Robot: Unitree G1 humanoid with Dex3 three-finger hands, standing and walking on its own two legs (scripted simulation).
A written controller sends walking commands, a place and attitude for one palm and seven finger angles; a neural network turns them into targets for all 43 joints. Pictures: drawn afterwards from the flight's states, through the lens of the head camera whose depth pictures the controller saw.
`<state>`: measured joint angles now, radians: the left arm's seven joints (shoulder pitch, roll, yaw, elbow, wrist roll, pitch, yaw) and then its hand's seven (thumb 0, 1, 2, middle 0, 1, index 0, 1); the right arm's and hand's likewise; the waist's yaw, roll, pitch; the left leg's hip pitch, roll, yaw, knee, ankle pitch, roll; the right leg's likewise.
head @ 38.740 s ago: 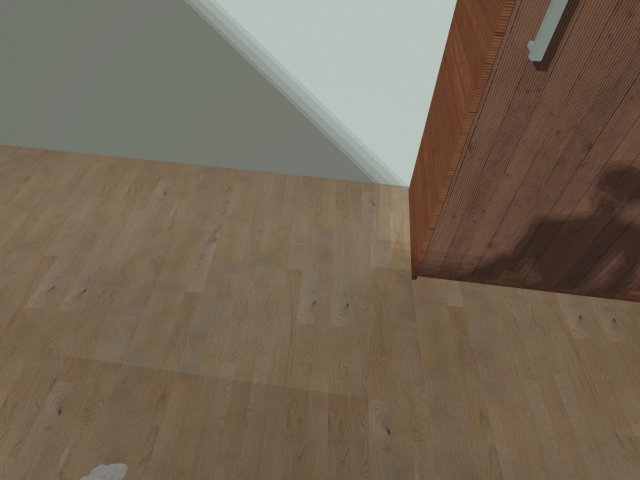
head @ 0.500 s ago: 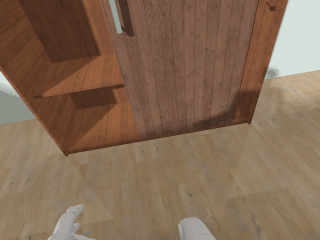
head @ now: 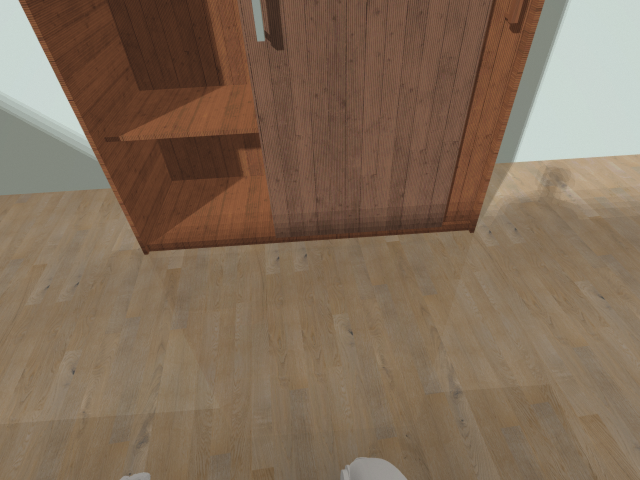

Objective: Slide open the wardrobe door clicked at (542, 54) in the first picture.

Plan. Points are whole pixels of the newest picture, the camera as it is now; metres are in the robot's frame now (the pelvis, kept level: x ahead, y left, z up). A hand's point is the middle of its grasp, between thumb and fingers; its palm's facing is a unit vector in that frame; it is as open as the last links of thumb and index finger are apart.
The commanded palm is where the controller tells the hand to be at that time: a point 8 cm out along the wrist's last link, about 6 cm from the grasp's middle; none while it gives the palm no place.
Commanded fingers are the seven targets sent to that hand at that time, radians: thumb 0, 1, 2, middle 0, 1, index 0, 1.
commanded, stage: relax the arm and regain balance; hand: left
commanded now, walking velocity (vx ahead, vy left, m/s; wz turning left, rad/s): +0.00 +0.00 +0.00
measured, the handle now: out of the picture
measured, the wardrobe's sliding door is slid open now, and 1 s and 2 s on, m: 0.60 0.60 0.60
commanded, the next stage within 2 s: step back with the hand held close in 0.96 s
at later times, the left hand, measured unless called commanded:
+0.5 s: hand out of the picture -0.19 +0.17 -0.15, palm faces +0.08 -0.94 -0.32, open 16.6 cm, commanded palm none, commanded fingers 0.00 -0.50 0.30 -0.15 -0.30 -0.15 -0.30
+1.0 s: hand out of the picture -0.26 +0.11 -0.16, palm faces -0.03 -0.98 -0.18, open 16.5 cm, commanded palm none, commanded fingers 0.00 -0.50 0.30 -0.15 -0.30 -0.15 -0.30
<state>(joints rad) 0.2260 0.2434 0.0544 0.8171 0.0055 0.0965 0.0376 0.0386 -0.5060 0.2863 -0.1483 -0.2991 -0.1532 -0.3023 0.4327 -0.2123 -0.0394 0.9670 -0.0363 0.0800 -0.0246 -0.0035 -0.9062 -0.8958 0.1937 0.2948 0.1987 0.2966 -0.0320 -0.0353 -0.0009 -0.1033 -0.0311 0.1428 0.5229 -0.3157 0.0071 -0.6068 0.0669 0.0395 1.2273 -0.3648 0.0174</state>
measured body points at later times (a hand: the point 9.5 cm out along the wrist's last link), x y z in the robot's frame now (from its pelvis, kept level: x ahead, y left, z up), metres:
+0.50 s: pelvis -0.18 -0.06 +0.01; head -0.17 -0.07 +0.46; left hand -0.20 +0.22 -0.12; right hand -0.19 -0.31 -0.15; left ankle -0.18 +0.05 -0.72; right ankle -0.16 -0.16 -0.66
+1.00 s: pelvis -0.23 -0.07 +0.02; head -0.20 -0.07 +0.46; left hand -0.26 +0.16 -0.14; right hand -0.28 -0.27 -0.14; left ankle -0.21 +0.05 -0.72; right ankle -0.19 -0.18 -0.72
